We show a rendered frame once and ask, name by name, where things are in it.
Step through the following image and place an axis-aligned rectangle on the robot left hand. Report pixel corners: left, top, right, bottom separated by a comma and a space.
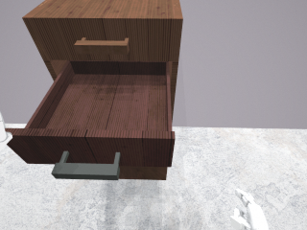
0, 111, 12, 150

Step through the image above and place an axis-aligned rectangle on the handle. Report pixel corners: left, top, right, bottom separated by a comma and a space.
74, 40, 130, 55
51, 150, 121, 180

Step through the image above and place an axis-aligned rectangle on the robot right hand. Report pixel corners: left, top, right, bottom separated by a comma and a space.
230, 188, 270, 230

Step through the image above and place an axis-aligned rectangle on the cabinet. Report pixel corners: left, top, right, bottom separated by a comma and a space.
22, 0, 183, 180

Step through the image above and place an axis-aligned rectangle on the drawer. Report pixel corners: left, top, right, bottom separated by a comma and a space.
5, 60, 176, 168

